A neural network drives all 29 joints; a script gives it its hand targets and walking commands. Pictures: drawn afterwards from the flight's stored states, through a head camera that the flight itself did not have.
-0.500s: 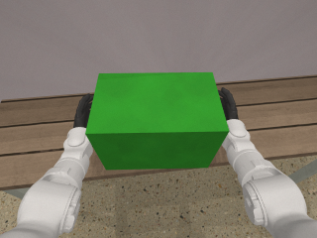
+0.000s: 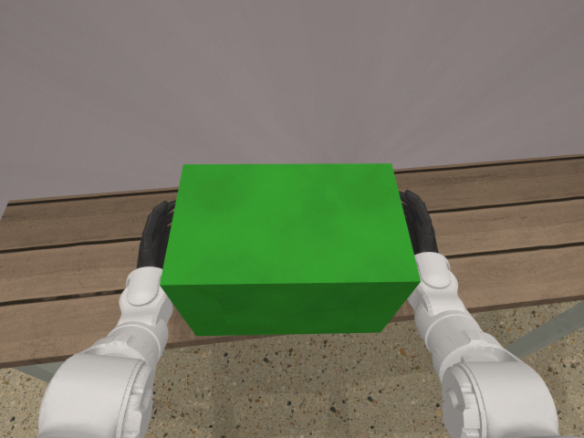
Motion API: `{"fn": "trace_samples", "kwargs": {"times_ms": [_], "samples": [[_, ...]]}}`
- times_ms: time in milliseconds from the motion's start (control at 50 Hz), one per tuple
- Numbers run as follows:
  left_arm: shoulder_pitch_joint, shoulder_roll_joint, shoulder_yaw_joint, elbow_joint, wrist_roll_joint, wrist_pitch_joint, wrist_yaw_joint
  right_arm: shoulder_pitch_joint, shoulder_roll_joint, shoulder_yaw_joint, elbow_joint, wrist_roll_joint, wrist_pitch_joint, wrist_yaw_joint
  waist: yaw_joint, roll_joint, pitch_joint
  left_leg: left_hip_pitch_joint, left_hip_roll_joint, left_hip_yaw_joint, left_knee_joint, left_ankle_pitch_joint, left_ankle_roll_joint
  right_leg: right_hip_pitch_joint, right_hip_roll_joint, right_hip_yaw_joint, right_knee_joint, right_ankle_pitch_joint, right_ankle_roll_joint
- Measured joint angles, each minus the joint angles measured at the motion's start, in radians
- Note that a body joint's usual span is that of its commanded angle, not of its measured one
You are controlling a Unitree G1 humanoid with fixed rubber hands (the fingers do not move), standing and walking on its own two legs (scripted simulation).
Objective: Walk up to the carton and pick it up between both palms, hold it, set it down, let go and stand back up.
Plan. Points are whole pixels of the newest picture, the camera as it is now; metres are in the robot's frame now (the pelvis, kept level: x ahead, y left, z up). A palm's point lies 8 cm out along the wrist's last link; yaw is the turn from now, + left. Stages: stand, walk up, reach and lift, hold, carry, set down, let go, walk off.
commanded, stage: reach and lift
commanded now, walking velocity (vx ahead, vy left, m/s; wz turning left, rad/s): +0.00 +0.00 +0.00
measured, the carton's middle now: (288, 254) +0.39 +0.00 +0.00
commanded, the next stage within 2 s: none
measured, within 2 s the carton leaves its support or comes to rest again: leaves its support in 0.12 s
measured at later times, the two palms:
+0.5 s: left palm (148, 261) +0.38 +0.20 +0.03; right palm (419, 249) +0.38 -0.19 +0.03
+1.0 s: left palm (140, 222) +0.39 +0.19 +0.10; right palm (442, 216) +0.39 -0.20 +0.10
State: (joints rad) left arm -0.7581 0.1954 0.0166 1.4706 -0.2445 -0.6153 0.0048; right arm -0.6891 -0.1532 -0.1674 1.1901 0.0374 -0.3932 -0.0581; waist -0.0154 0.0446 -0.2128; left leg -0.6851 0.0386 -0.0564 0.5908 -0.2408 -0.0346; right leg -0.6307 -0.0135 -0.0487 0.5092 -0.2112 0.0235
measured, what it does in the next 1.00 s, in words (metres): stands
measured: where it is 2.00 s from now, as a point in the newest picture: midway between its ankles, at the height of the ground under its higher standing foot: outside the picture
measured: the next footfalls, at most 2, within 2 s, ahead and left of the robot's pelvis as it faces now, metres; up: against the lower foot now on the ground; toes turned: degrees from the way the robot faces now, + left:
none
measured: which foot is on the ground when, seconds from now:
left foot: down 0.00-1.00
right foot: down 0.00-1.00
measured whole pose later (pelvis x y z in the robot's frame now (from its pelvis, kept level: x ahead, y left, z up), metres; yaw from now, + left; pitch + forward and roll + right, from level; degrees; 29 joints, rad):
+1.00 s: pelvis +0.02 +0.00 +0.02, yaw +0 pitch +9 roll -1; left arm -0.57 0.20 -0.03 0.94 -0.24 -0.23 0.07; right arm -0.52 -0.20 -0.04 0.81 0.23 -0.12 -0.11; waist -0.01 0.02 -0.17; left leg -0.35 0.03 -0.04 0.38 -0.19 -0.03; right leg -0.30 -0.03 -0.04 0.30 -0.16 0.03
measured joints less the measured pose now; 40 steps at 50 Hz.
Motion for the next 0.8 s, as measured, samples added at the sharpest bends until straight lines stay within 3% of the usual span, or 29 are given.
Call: {"fn": "trace_samples", "kwargs": {"times_ms": [260,440,600,800], "samples": [[0.03,-0.018,0.02,-0.065,0.049,-0.024,0.014,0.038,-0.001,-0.04,0.002,-0.03,-0.091,0.007,0.015,-0.028,0.023,0.049,-0.001,0.014,-0.08,0.04,0.004,0.048,-0.002,0.011,-0.088,0.048,0.004],[0.064,-0.017,-0.01,-0.114,0.033,-0.016,0.024,0.066,-0.001,-0.013,-0.021,-0.007,-0.101,0.002,0.027,-0.029,0.011,0.054,0.0,0.021,-0.108,0.055,0.006,0.054,-0.001,0.017,-0.121,0.068,0.005],[0.111,-0.006,-0.076,-0.195,-0.029,0.046,0.037,0.105,-0.003,0.043,-0.097,0.048,-0.036,-0.01,0.032,-0.02,-0.012,0.072,-0.005,0.016,-0.121,0.058,0.007,0.074,-0.005,0.011,-0.132,0.067,0.005],[0.137,0.013,-0.128,-0.341,-0.085,0.19,0.063,0.138,-0.025,0.1,-0.242,0.136,0.113,-0.028,0.022,-0.009,-0.017,0.161,-0.011,0.011,-0.15,0.056,0.009,0.163,-0.011,0.005,-0.155,0.058,0.005]]}}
